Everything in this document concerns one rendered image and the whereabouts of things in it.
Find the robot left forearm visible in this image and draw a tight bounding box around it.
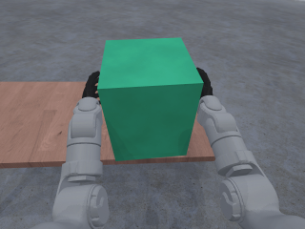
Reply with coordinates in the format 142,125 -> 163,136
52,96 -> 103,221

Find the right robot upper arm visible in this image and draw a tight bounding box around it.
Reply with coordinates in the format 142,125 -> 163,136
219,174 -> 305,229

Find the left robot upper arm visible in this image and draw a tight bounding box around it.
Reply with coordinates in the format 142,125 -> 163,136
31,184 -> 110,229

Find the right robot hand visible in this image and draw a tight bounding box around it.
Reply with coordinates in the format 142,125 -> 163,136
196,67 -> 213,98

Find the table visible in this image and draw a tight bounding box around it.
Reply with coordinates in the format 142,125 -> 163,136
0,81 -> 215,169

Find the left robot hand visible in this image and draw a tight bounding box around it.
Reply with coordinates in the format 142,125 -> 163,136
82,71 -> 101,105

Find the robot right forearm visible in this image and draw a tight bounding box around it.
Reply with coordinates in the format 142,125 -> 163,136
196,95 -> 279,208

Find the carton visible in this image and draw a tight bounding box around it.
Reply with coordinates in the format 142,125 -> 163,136
97,37 -> 204,161

